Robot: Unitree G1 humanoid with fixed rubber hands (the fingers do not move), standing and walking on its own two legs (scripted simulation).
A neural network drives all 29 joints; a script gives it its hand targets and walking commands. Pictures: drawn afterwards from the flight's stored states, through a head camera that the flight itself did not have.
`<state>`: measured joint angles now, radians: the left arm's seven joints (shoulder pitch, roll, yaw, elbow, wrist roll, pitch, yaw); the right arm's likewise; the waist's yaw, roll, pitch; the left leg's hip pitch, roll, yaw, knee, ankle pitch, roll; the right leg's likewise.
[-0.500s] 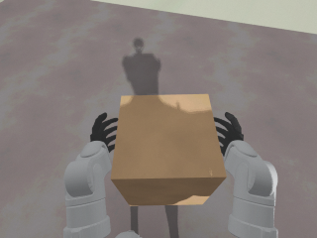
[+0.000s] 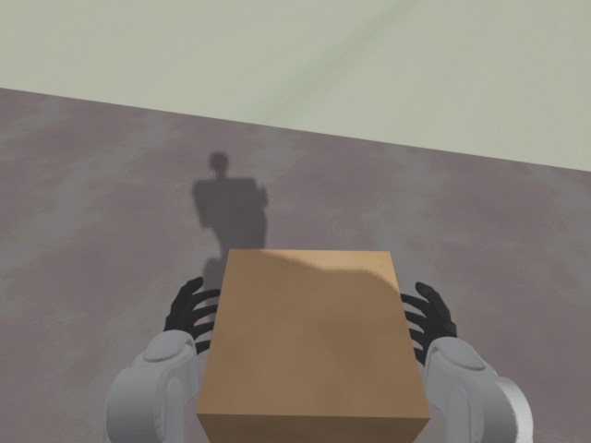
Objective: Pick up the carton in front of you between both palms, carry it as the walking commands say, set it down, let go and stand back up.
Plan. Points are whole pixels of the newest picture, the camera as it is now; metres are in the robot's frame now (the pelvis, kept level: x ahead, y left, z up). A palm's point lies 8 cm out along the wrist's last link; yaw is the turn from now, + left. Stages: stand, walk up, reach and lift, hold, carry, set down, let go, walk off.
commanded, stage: carry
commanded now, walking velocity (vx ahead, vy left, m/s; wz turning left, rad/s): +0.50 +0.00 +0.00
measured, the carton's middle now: (307, 368) +0.24 -0.01 +0.01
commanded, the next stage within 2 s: none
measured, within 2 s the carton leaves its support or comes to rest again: neither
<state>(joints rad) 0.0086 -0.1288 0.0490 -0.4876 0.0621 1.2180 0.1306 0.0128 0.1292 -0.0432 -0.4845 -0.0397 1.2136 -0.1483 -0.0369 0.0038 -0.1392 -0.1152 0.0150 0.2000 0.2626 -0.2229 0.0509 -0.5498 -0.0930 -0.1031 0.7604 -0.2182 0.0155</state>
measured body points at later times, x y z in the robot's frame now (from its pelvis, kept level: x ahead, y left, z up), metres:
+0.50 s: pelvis +0.32 -0.04 +0.00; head +0.32 -0.05 +0.45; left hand +0.55 +0.12 +0.08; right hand +0.57 -0.18 +0.08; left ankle +0.40 +0.12 -0.70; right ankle +0.27 -0.13 -0.75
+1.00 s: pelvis +0.63 +0.01 +0.00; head +0.64 +0.03 +0.45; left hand +0.88 +0.16 +0.08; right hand +0.88 -0.14 +0.09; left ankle +0.57 +0.10 -0.75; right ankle +0.73 -0.12 -0.71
